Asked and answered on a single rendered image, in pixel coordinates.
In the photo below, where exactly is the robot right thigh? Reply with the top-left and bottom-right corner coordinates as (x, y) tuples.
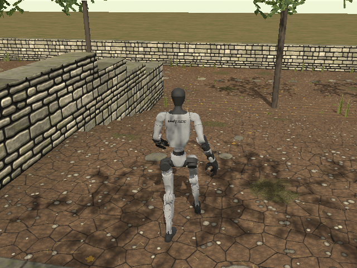
(186, 155), (198, 184)

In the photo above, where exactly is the robot left hand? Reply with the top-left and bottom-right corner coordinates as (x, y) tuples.
(156, 138), (169, 149)

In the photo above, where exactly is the robot right hand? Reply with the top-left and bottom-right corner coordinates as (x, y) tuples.
(205, 160), (218, 177)

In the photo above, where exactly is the robot head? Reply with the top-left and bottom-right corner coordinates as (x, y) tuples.
(169, 88), (187, 114)

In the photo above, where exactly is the robot right upper arm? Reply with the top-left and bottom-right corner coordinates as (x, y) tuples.
(189, 112), (205, 144)

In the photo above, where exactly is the robot left forearm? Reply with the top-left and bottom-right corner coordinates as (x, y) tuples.
(152, 135), (161, 145)

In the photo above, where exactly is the robot left upper arm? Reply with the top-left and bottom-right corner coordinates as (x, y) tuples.
(152, 112), (167, 141)

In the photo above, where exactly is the robot right forearm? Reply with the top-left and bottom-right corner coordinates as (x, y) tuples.
(201, 135), (215, 162)

